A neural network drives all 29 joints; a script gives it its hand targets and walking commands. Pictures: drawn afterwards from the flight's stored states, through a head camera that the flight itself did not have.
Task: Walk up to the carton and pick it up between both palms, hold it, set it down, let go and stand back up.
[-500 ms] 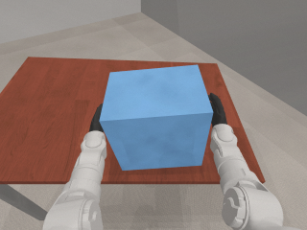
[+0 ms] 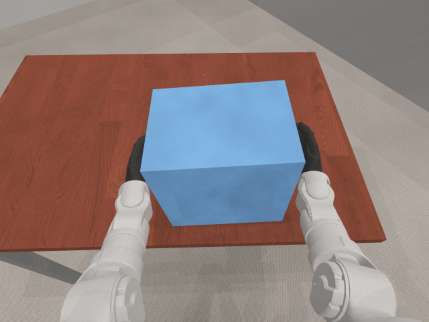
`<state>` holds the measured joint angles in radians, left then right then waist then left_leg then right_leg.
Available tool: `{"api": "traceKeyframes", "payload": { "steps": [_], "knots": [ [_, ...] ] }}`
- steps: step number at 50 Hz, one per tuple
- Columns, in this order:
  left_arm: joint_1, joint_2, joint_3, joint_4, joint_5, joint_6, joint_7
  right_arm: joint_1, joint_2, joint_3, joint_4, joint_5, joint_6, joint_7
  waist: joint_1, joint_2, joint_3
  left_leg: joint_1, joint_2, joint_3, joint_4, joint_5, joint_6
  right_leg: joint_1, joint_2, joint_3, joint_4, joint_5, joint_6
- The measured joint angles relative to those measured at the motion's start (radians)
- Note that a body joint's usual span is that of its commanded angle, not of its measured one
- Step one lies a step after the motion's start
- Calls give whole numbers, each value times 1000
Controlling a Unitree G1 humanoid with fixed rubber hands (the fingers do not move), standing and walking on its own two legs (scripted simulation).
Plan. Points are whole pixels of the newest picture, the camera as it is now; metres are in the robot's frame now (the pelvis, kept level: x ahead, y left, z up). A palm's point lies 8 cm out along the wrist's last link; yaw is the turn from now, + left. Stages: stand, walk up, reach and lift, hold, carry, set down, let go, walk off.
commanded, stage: set down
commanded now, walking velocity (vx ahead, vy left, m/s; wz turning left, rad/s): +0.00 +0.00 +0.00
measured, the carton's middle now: (222, 160) +0.42 -0.02 +0.02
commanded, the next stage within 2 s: none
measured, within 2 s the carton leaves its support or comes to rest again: rests again in 0.30 s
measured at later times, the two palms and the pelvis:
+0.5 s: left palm (139, 176) +0.39 +0.14 +0.02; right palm (310, 169) +0.39 -0.19 +0.03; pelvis +0.00 +0.00 +0.00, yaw +0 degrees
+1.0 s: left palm (131, 168) +0.41 +0.16 +0.02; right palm (310, 164) +0.40 -0.19 +0.03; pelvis -0.02 +0.02 -0.01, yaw -1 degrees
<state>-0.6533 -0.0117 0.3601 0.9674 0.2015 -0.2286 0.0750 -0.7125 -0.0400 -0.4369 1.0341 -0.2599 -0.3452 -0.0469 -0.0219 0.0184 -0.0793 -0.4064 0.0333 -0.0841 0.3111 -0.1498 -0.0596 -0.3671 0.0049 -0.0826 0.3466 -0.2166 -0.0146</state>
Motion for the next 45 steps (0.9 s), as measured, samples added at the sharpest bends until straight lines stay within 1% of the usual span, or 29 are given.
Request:
{"api": "traceKeyframes", "payload": {
  "steps": [4,12,18,23,30,32,35,40,45],
  "knots": [
    [-12,6,2,31,-5,-25,0,0,0,0,0,-2,-6,-3,0,-9,0,-2,0,0,0,2,0,-2,0,0,0,5,0],
    [-16,7,2,38,1,-28,0,0,0,-11,26,1,-30,-6,0,-31,-14,-12,0,1,0,6,0,-12,0,0,0,6,0],
    [-26,10,2,56,14,-31,0,0,-1,-28,50,2,-41,-6,0,-16,-14,-15,0,2,0,8,-1,-16,0,0,0,2,-5],
    [-36,14,14,96,18,-63,1,0,-1,-28,50,-12,-42,-9,0,5,-14,-16,0,2,0,8,-1,-16,0,0,0,2,-5],
    [-66,26,26,166,20,-107,1,0,-8,-28,61,-17,-42,-10,0,0,-14,-17,0,3,0,8,-1,-17,0,0,0,5,-5],
    [-76,30,26,178,20,-108,1,-2,-18,-15,84,7,-41,-7,0,-5,-14,-20,0,3,1,8,-1,-20,0,0,0,6,-5],
    [-87,30,23,178,-6,-98,8,-6,-39,45,112,97,-37,-6,0,-10,-14,-33,0,3,10,8,-1,-30,0,0,0,9,-5],
    [-106,43,-53,189,-107,-82,46,-27,-68,145,133,249,-24,-15,0,-5,-42,-95,0,3,37,8,-1,-78,1,0,0,21,-5],
    [-134,66,-134,204,-197,-68,69,-55,-110,238,139,352,16,-10,0,4,-88,-177,1,3,75,8,-1,-142,3,0,0,37,-5]
  ]
}}
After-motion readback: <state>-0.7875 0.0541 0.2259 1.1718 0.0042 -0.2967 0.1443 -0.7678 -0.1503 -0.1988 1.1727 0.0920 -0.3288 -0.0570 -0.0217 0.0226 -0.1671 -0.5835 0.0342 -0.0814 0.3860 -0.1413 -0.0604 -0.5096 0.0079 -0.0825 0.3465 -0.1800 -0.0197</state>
